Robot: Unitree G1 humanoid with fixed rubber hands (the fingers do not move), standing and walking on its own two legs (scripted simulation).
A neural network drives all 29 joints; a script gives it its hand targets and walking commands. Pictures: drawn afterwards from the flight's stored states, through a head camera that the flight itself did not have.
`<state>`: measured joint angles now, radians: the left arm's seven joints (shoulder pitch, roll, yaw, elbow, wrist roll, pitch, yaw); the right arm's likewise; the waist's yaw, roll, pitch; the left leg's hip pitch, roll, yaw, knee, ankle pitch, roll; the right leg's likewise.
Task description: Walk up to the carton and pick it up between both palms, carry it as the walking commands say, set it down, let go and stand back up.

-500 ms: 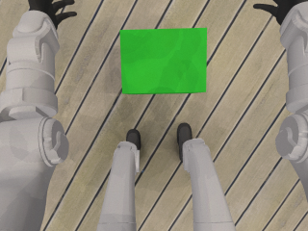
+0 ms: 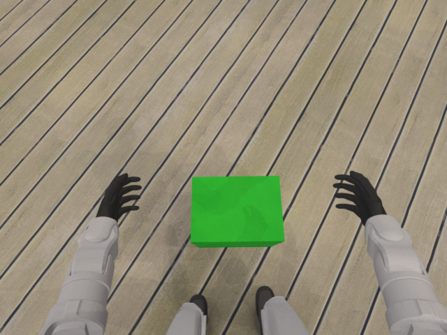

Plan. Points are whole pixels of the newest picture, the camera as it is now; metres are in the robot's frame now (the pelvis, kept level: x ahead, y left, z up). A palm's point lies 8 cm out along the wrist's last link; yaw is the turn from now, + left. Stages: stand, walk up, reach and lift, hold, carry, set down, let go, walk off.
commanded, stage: let go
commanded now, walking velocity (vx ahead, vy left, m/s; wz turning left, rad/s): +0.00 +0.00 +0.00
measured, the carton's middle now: (235, 215) +0.42 -0.02 -0.60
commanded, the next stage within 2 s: stand in 0.80 s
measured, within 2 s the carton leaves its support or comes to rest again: neither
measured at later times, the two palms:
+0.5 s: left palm (80, 313) +0.18 +0.23 -0.03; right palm (397, 311) +0.18 -0.22 -0.03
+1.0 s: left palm (43, 310) +0.19 +0.29 -0.04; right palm (429, 311) +0.18 -0.27 -0.03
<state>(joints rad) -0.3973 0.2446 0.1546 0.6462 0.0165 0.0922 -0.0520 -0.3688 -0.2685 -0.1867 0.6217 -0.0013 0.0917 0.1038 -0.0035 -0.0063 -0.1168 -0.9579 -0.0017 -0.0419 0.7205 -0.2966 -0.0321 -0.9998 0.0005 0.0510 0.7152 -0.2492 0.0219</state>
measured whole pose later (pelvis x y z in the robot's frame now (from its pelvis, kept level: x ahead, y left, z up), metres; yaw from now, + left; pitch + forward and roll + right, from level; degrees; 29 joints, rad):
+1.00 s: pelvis +0.05 +0.01 +0.04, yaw +0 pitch -1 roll -1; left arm 0.21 0.33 0.06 0.62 0.04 0.06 0.00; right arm 0.24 -0.31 -0.06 0.60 -0.03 0.05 0.00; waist 0.00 -0.01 -0.01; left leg -0.14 0.01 -0.04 0.50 -0.34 -0.01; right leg -0.17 0.00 0.03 0.47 -0.29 0.03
